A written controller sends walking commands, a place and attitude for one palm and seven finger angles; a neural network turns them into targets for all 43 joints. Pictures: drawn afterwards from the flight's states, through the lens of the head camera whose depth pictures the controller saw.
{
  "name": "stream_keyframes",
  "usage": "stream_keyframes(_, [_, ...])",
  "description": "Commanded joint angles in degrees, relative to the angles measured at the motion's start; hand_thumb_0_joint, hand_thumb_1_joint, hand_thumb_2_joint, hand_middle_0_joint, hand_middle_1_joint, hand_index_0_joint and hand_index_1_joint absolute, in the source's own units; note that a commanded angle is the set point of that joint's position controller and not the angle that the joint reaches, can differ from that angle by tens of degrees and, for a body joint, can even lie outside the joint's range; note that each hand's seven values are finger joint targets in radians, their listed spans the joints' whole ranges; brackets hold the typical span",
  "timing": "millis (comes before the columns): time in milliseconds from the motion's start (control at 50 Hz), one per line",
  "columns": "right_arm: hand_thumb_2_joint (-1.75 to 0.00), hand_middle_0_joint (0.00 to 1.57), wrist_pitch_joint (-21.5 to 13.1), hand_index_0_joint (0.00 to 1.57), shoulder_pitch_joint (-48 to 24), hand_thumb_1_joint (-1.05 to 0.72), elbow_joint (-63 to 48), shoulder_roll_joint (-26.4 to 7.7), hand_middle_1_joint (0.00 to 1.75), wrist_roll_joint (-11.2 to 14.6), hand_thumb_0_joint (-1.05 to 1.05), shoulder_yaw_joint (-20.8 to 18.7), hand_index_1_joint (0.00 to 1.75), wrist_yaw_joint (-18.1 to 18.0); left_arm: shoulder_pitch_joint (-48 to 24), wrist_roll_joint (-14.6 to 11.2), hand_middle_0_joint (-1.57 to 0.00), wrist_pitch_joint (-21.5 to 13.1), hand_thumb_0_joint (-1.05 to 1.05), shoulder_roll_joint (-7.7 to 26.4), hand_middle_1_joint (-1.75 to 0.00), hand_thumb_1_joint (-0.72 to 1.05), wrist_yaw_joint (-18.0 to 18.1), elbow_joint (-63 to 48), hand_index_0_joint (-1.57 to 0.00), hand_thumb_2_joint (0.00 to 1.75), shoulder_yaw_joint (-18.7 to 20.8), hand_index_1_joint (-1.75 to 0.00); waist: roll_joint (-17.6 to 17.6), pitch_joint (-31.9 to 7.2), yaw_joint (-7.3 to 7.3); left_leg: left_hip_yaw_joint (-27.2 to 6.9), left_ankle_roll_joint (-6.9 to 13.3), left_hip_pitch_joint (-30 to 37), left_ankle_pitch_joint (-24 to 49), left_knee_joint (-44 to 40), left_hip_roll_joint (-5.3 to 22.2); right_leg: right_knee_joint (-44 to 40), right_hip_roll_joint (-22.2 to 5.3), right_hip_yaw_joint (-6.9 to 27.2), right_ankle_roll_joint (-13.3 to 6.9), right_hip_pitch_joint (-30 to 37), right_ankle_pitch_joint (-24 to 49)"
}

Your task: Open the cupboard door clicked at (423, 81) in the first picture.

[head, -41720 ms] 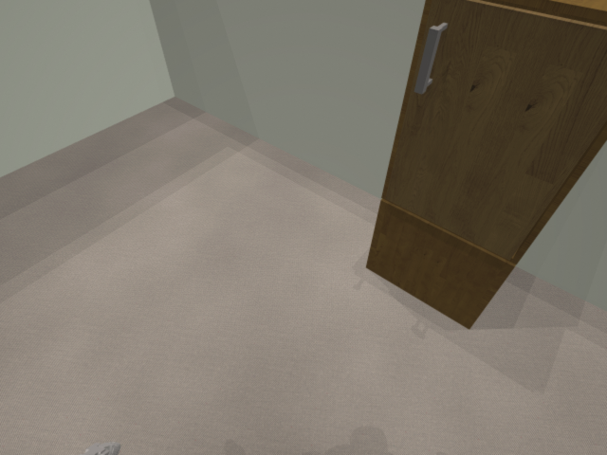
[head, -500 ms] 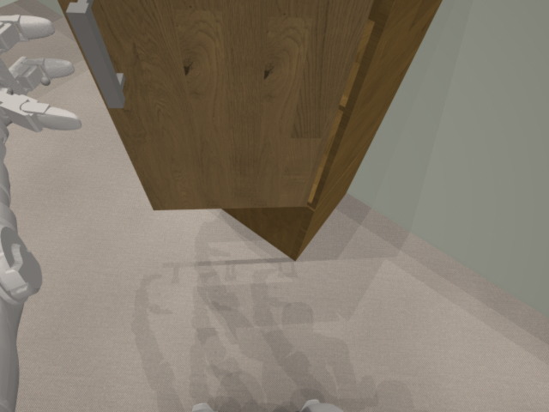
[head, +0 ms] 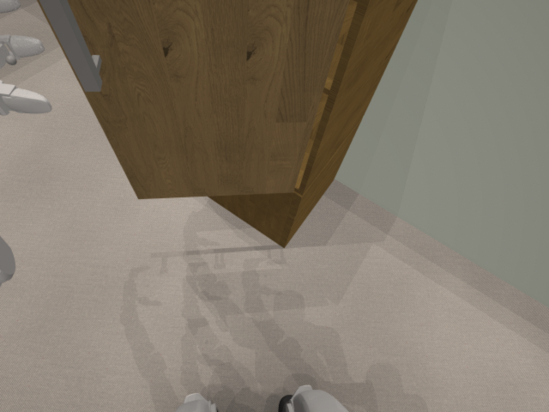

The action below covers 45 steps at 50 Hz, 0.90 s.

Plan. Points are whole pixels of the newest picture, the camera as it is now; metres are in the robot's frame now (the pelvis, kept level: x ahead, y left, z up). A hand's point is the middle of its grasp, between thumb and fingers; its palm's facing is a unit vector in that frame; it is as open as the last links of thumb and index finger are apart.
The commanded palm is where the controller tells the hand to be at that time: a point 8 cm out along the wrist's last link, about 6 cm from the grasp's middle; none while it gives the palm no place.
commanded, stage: slide the fingers in behind the handle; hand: left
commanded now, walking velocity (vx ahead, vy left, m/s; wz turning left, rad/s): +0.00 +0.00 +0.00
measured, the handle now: (76, 31) +0.60 +0.19 +0.16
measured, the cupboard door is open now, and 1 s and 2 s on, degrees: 41 41 41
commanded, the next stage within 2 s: close the thumb around the handle in 1.54 s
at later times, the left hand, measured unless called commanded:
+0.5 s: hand (45, 60) +0.54 +0.22 +0.16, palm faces -0.04 -1.00 +0.01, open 14.0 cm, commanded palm +0.53 +0.26 +0.16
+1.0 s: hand (72, 60) +0.54 +0.19 +0.16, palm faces -0.02 -1.00 +0.01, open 14.0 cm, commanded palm +0.52 +0.23 +0.16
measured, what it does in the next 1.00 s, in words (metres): stands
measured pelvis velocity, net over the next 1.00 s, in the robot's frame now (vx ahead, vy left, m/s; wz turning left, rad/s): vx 0.01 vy -0.01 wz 0.00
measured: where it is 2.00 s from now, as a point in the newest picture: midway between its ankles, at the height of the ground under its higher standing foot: outside the picture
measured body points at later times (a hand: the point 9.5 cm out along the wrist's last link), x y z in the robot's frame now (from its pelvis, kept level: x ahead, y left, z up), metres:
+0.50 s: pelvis +0.01 +0.01 +0.00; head +0.11 +0.03 +0.44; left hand +0.54 +0.27 +0.17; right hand -0.02 -0.26 -0.10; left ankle +0.01 +0.11 -0.71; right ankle -0.01 -0.13 -0.71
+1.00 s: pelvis +0.01 -0.01 +0.00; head +0.11 +0.01 +0.44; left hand +0.54 +0.24 +0.17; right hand -0.03 -0.27 -0.10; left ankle +0.00 +0.11 -0.71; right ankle -0.01 -0.13 -0.71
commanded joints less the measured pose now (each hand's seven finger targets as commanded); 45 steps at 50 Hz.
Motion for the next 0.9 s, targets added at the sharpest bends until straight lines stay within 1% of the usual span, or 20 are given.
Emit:
stream_keyframes(0, [-0.9,0.2,-0.9,0.2,9.5,-0.9,-2.2,-10.5,0.3,-0.1,0.0,-3.8,0.3,-0.9,-26.5,-1.9,-0.3,-3.3,0.0,13.9,-1.2,-0.5,0.2,-12.7,-0.3,0.3,0.7,-1.2,9.8,-24.6,0.24,-2.9,1.8,23.8,19.7,-3.4,-2.3,-4.3,1.7,0.3,-0.6,3.6,17.0])
stream_keyframes(40, [-0.9,0.2,-1.0,0.2,10.1,-0.9,-1.9,-10.5,0.3,-0.2,0.0,-4.0,0.3,-0.8,-27.6,-2.0,-0.3,-3.1,0.0,13.5,-1.2,-0.5,0.6,-13.1,-0.3,0.3,0.7,-1.2,8.9,-23.8,-0.02,-3.2,1.7,23.7,19.0,-3.6,-2.1,-4.5,1.8,0.1,-0.6,3.0,15.9])
stream_keyframes(100, [-0.9,0.2,-1.2,0.2,10.4,-0.9,-1.6,-10.3,0.3,-0.5,0.0,-4.1,0.3,-0.6,-26.7,-2.1,-0.3,-3.5,0.0,12.5,-1.2,-0.5,1.2,-14.4,-0.3,0.3,0.9,-1.2,10.3,-25.6,0.58,-3.6,1.3,26.3,22.2,-3.4,-1.9,-3.9,1.8,-0.2,-0.9,2.3,17.0])
stream_keyframes(160, [-0.9,0.2,-1.3,0.2,10.6,-0.9,-1.7,-9.9,0.3,-0.7,0.0,-4.3,0.3,0.0,-25.7,-2.4,-0.3,-3.5,0.0,8.8,-1.2,-0.5,2.1,-15.4,-0.3,0.3,-0.4,-1.2,10.2,-25.5,0.76,-3.7,1.3,27.8,25.4,-3.2,-1.9,-3.7,2.0,-0.7,-1.1,2.1,18.6])
stream_keyframes(240, [-0.9,0.2,-1.1,0.2,10.3,-0.9,-2.0,-10.1,0.3,-0.7,0.0,-4.2,0.3,0.2,-25.0,-1.5,-0.3,-2.5,0.0,11.9,-1.2,-0.5,3.4,-13.6,-0.3,0.3,1.6,-1.2,7.8,-23.4,1.14,-3.2,1.4,23.7,22.6,-3.5,-2.0,-3.5,1.8,-0.4,-0.8,3.8,18.6])
stream_keyframes(300, [-0.9,0.2,-1.2,0.2,10.4,-0.9,-2.2,-9.6,0.3,-1.0,0.0,-4.5,0.3,0.7,-26.1,-1.2,-0.3,-4.1,0.0,9.5,-1.2,-0.5,4.5,-18.5,-0.3,0.3,0.6,-1.2,11.8,-27.8,1.44,-3.8,0.7,29.5,29.3,-2.5,-1.7,-2.6,1.9,-0.6,-1.0,2.7,21.1])
stream_keyframes(360, [-0.9,0.2,-1.2,0.2,10.0,-0.9,-2.4,-9.2,0.3,-1.0,0.0,-4.7,0.3,1.1,-24.7,-2.5,-0.3,-4.6,0.0,5.4,-1.2,-0.5,4.5,-19.9,-0.3,0.3,-0.8,-1.2,11.5,-28.1,1.53,-4.1,0.6,31.5,32.6,-2.1,-1.5,-2.3,2.2,-1.0,-1.2,2.1,21.7])
stream_keyframes(400, [-0.9,0.2,-1.0,0.2,9.5,-0.9,-2.0,-9.4,0.3,-0.8,0.0,-4.8,0.3,1.1,-24.3,-2.8,-0.3,-3.5,0.0,4.6,-1.2,-0.5,4.7,-16.9,-0.3,0.3,-1.2,-1.2,7.8,-24.7,0.91,-4.0,0.7,29.0,28.7,-2.6,-1.4,-2.8,2.1,-1.0,-0.9,1.7,20.4])
stream_keyframes(420, [-0.9,0.2,-1.0,0.2,9.2,-0.9,-2.0,-9.4,0.3,-0.7,0.0,-4.7,0.3,1.1,-24.5,-2.7,-0.3,-3.0,0.0,3.7,-1.2,-0.5,4.9,-16.3,-0.3,0.3,-1.9,-1.2,8.2,-23.5,0.87,-3.6,0.9,27.8,27.3,-2.9,-1.6,-3.0,2.0,-0.9,-0.9,1.9,20.2])
stream_keyframes(480, [-0.9,0.2,-1.1,0.2,9.4,-0.9,-2.1,-9.3,0.3,-0.9,0.0,-4.7,0.3,1.0,-25.9,-1.7,-0.3,-3.2,0.0,5.6,-1.2,-0.5,6.5,-18.2,-0.3,0.3,-0.5,-1.2,10.0,-26.3,1.45,-4.0,0.7,29.1,29.3,-2.6,-1.7,-2.3,1.7,-0.8,-1.0,2.3,20.9])
stream_keyframes(520, [-0.9,0.2,-1.3,0.2,9.3,-0.9,-1.8,-9.0,0.3,-1.1,0.0,-4.8,0.3,1.2,-27.7,-1.8,-0.3,-3.5,0.0,3.1,-1.2,-0.5,7.2,-18.7,-0.3,0.3,-2.3,-1.2,8.7,-25.4,0.36,-3.7,0.8,28.7,29.0,-2.2,-1.8,-2.5,1.8,-0.6,-0.8,2.3,21.7])
stream_keyframes(540, [-0.9,0.2,-1.3,0.2,9.3,-0.9,-1.9,-9.1,0.3,-1.0,0.0,-4.8,0.3,1.3,-26.4,-1.7,-0.3,-3.7,0.0,4.2,-1.2,-0.5,7.5,-17.8,-0.3,0.3,-1.2,-1.2,7.7,-25.5,1.05,-3.8,0.9,28.0,27.9,-2.3,-1.9,-2.5,1.8,-0.6,-0.9,3.1,21.3])
stream_keyframes(580, [-0.9,0.2,-1.5,0.2,9.1,-0.9,-1.9,-8.9,0.3,-1.0,0.0,-4.8,0.3,1.3,-27.3,-1.9,-0.3,-4.3,0.0,3.3,-1.2,-0.5,7.7,-18.7,-0.3,0.3,-1.7,-1.2,8.0,-27.0,0.67,-3.6,1.0,28.5,28.9,-2.1,-2.0,-2.2,1.7,-0.3,-0.8,3.7,22.6])
stream_keyframes(660, [-0.9,0.2,-1.6,0.2,8.8,-0.9,-2.2,-8.8,0.3,-1.0,0.0,-4.7,0.3,1.4,-26.0,-2.0,-0.3,-4.4,0.0,2.8,-1.2,-0.5,7.9,-18.2,-0.3,0.3,-1.8,-1.2,7.8,-26.7,1.23,-3.1,1.2,27.0,27.9,-2.2,-2.4,-2.0,1.7,-0.2,-1.0,5.4,23.3])
stream_keyframes(700, [-0.9,0.2,-1.5,0.2,8.7,-0.9,-2.0,-8.9,0.3,-0.8,0.0,-4.6,0.3,1.3,-25.8,-1.8,-0.3,-3.8,0.0,4.9,-1.2,-0.5,8.0,-16.4,-0.3,0.3,-0.5,-1.2,5.5,-25.8,1.07,-2.5,1.5,24.4,25.6,-2.4,-2.5,-2.3,1.5,0.3,-0.6,7.0,24.1])
stream_keyframes(720, [-0.9,0.2,-1.5,0.2,8.6,-0.9,-2.3,-8.9,0.3,-0.7,0.0,-4.6,0.3,1.4,-24.8,-1.7,-0.3,-3.4,0.0,3.9,-1.2,-0.5,8.0,-15.2,-0.3,0.3,-1.2,-1.2,4.9,-24.6,1.08,-2.2,1.6,23.0,24.1,-2.7,-2.7,-2.7,1.5,0.3,-0.6,7.4,23.7])
stream_keyframes(800, [-0.9,0.2,-1.7,0.2,8.6,-0.9,-2.4,-8.7,0.3,-0.8,0.0,-4.7,0.3,1.3,-26.2,-1.5,-0.3,-4.4,0.0,4.1,-1.2,-0.5,8.4,-17.9,-0.3,0.3,-1.2,-1.2,7.1,-26.6,1.26,-2.1,1.6,24.3,24.7,-2.7,-2.9,-2.6,1.4,0.6,-0.7,8.1,24.4])
stream_keyframes(840, [-0.9,0.2,-1.9,0.2,8.4,-0.9,-2.3,-8.7,0.3,-0.7,0.0,-4.7,0.3,1.4,-25.9,-2.0,-0.3,-4.3,0.0,2.6,-1.2,-0.5,8.2,-17.1,-0.3,0.3,-2.2,-1.2,6.0,-25.1,0.8,-1.8,1.7,23.5,22.6,-3.0,-2.9,-3.2,1.5,0.7,-0.6,7.9,23.2])
stream_keyframes(860, [-0.9,0.2,-1.9,0.2,8.7,-0.9,-2.2,-8.8,0.3,-0.8,0.0,-4.7,0.3,1.2,-26.1,-2.4,-0.3,-4.7,0.0,3.7,-1.2,-0.5,8.2,-17.8,-0.3,0.3,-1.0,-1.2,4.5,-25.5,1.11,-2.0,1.9,23.0,23.2,-3.0,-3.0,-3.0,1.5,0.6,-0.7,9.4,24.1])
stream_keyframes(880, [-0.9,0.2,-1.9,0.2,8.3,-0.9,-2.3,-8.7,0.3,-0.6,0.0,-4.8,0.3,1.2,-25.6,-2.3,-0.3,-4.5,0.0,2.8,-1.2,-0.5,8.1,-17.2,-0.3,0.3,-1.8,-1.2,5.7,-25.9,1.03,-1.6,1.9,23.1,22.4,-3.2,-3.1,-3.3,1.4,1.0,-0.6,9.2,24.1])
